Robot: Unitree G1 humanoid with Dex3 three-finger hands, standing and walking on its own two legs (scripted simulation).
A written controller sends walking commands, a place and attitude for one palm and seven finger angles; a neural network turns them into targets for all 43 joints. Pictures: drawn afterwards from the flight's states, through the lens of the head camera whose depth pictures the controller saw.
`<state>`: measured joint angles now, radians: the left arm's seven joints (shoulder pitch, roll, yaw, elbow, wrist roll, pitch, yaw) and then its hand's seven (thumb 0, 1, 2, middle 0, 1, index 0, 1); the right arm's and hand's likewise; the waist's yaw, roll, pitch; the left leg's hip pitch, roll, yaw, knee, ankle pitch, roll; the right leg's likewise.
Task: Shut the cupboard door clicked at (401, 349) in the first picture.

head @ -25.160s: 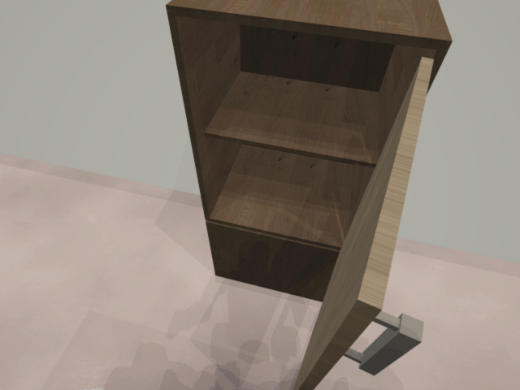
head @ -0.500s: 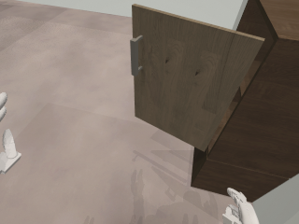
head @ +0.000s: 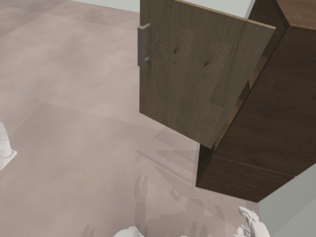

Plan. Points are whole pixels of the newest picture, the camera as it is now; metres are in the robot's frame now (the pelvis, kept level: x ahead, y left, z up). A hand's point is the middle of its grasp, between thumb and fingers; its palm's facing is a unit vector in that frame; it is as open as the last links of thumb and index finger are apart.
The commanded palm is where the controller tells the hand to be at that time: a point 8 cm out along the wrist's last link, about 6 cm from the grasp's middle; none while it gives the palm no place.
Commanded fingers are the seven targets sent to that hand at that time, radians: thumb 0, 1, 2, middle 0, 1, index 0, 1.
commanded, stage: step back with the hand held close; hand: left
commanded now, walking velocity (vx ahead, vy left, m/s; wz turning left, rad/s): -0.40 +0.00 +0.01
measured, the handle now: (144, 45) +0.74 +0.10 +0.11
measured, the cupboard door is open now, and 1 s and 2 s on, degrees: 72 72 72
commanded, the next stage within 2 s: stop stepping back and stand still in 0.70 s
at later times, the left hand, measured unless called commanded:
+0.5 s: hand out of the picture +0.14 +0.25 +0.20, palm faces +0.41 -0.84 -0.36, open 7.4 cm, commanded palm +0.07 +0.30 +0.20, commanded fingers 0.00 0.90 0.90 -0.20 -0.30 -0.20 -0.30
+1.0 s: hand out of the picture +0.04 +0.26 +0.19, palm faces +0.27 -0.84 -0.48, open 7.4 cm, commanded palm -0.02 +0.31 +0.20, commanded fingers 0.00 0.90 0.90 -0.20 -0.30 -0.20 -0.30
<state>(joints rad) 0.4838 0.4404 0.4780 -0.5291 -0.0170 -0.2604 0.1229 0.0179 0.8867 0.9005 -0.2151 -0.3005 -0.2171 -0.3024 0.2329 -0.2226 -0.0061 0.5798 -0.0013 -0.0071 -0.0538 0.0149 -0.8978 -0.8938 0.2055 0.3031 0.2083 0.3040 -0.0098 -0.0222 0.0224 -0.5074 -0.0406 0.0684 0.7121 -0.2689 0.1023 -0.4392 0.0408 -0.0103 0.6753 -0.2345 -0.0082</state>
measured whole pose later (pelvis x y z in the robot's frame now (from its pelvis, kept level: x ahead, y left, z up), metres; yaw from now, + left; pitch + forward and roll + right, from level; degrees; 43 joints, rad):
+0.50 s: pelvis -0.06 +0.00 +0.01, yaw +0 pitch +2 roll -5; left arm 0.45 0.42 0.40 -0.54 -0.07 -0.27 0.11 0.02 0.89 0.90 -0.21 -0.30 -0.21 -0.30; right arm 0.14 -0.17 0.01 0.64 0.00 -0.09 -0.05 0.01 -0.90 -0.89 0.21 0.30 0.21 0.30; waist 0.03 0.01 0.00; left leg -0.51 0.05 0.09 0.41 0.06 0.09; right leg -0.17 0.11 0.03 0.47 -0.33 0.00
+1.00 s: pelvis -0.17 +0.02 +0.02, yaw -3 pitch +2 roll -4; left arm 0.65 0.50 0.45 -0.63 -0.08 -0.20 0.11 0.02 0.89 0.90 -0.21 -0.30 -0.21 -0.30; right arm 0.25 -0.17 0.02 0.60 -0.01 -0.08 -0.05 0.01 -0.90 -0.89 0.20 0.30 0.21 0.30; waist -0.02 -0.03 -0.02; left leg -0.50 0.01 0.02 0.44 -0.07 0.02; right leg -0.15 0.08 -0.02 0.41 -0.31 -0.04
